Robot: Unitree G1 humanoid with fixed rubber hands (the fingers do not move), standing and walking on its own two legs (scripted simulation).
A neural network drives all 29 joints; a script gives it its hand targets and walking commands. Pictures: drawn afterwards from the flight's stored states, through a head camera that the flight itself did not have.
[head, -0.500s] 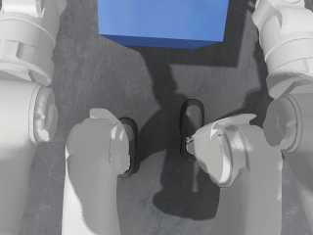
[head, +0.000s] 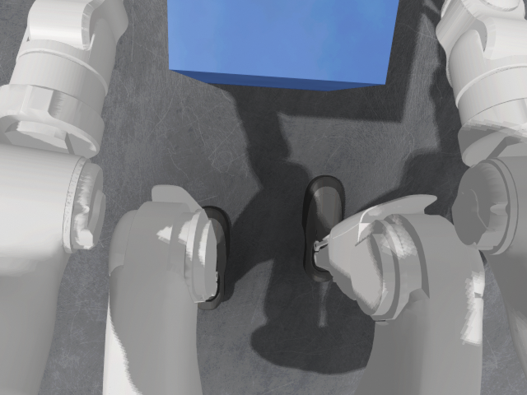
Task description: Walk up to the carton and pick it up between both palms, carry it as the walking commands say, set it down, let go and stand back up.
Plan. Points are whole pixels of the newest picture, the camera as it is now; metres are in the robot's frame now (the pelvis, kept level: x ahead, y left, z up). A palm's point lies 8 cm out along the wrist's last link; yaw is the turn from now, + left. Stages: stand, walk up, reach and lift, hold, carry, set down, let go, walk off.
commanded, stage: reach and lift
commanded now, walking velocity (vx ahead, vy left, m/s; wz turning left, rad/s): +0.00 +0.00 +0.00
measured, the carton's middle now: out of the picture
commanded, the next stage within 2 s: none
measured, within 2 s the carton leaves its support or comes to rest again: leaves its support in 1.16 s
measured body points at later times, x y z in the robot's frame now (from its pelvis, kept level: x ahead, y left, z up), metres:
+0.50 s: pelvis +0.00 +0.00 +0.00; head +0.38 +0.00 +0.23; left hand +0.57 +0.13 -0.18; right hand +0.57 -0.16 -0.18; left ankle +0.09 +0.10 -0.33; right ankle +0.15 -0.11 -0.33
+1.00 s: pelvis +0.01 +0.00 -0.01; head +0.38 +0.01 +0.23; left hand +0.57 +0.13 -0.19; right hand +0.58 -0.17 -0.18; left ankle +0.09 +0.10 -0.33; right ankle +0.15 -0.12 -0.33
